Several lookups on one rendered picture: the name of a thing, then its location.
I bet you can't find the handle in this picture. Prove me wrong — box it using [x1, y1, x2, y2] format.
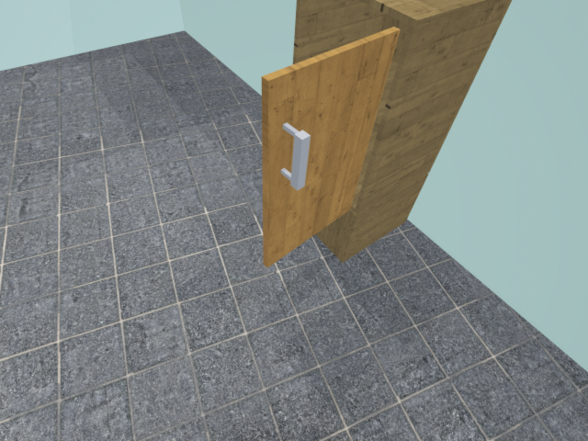
[281, 123, 311, 191]

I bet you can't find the cupboard door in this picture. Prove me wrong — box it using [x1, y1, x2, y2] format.
[262, 27, 400, 268]

